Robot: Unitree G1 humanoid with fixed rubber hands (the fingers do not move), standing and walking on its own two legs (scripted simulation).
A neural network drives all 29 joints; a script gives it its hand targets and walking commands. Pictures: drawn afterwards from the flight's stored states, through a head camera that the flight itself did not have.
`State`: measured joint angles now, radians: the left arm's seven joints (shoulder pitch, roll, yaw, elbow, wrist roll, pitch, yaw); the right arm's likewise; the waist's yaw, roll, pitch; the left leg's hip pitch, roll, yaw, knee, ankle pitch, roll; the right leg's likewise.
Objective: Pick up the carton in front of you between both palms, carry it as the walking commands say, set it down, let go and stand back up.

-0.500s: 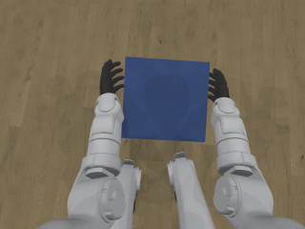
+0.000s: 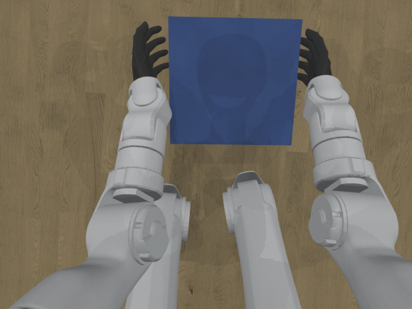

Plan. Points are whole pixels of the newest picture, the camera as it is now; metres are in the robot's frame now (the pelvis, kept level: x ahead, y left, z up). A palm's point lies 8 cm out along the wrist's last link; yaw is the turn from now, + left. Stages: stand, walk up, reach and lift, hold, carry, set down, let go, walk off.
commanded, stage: set down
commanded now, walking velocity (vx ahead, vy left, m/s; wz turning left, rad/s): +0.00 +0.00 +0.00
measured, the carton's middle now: (225, 89) +0.49 -0.10 -0.23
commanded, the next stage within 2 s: none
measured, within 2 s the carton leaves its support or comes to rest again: rests again in 0.86 s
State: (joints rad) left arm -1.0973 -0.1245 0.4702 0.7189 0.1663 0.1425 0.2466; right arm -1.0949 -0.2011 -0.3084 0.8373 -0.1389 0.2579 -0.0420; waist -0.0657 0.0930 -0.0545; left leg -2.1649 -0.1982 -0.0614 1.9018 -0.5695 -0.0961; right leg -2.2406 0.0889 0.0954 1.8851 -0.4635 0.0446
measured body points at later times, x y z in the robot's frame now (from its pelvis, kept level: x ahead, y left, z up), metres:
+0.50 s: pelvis +0.00 +0.00 -0.06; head +0.33 -0.06 +0.24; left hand +0.52 +0.04 -0.20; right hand +0.49 -0.26 -0.22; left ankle +0.10 +0.12 -0.41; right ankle +0.12 -0.12 -0.41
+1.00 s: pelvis +0.00 +0.00 -0.06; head +0.35 -0.06 +0.22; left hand +0.54 +0.04 -0.22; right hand +0.50 -0.26 -0.24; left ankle +0.10 +0.12 -0.41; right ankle +0.12 -0.12 -0.41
